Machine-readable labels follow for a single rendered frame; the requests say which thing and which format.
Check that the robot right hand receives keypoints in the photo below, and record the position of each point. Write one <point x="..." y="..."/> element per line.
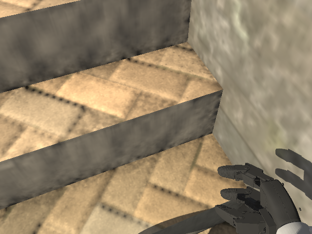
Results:
<point x="272" y="205"/>

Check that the right robot forearm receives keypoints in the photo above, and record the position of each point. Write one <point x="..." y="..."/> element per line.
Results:
<point x="295" y="227"/>

